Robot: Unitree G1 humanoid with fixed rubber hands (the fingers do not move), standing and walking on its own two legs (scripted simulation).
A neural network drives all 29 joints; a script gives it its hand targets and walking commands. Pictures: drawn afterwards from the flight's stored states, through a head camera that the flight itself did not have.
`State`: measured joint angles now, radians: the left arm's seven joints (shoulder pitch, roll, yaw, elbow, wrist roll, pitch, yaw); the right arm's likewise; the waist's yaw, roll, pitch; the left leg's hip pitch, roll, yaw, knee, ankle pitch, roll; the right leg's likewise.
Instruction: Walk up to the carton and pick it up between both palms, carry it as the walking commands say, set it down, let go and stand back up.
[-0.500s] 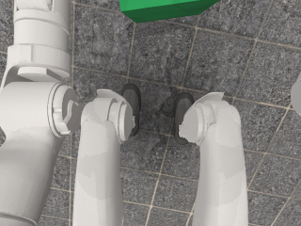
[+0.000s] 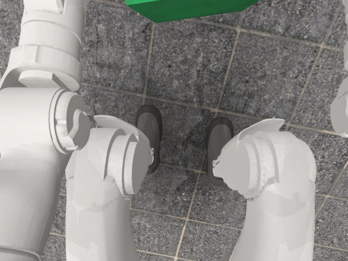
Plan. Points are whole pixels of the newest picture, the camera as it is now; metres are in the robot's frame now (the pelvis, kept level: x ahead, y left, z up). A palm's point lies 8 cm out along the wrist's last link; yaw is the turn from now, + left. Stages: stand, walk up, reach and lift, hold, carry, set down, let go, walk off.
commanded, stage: reach and lift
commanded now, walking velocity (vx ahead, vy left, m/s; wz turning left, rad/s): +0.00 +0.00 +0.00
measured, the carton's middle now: out of the picture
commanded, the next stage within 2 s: none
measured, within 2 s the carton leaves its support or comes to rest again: leaves its support in 1.78 s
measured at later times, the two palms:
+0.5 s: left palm out of the picture +0.57 +0.17 -0.19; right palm out of the picture +0.59 -0.20 -0.19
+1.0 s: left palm out of the picture +0.57 +0.14 -0.19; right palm out of the picture +0.59 -0.16 -0.20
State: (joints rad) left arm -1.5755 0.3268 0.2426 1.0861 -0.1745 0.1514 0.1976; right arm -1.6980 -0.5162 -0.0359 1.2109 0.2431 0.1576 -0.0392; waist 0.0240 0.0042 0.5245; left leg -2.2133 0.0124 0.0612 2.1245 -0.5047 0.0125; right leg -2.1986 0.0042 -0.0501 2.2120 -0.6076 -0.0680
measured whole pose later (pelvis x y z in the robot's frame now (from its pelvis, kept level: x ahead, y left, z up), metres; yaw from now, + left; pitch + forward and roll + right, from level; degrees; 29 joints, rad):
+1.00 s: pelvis +0.01 +0.00 -0.02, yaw +0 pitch +33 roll +3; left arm -1.63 0.29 0.16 1.14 -0.24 0.12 0.18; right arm -1.70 -0.41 0.04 1.20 0.28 0.13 -0.07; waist 0.02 0.02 0.52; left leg -2.25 0.01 0.06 2.20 -0.53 0.01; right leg -2.23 0.01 -0.05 2.29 -0.63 -0.07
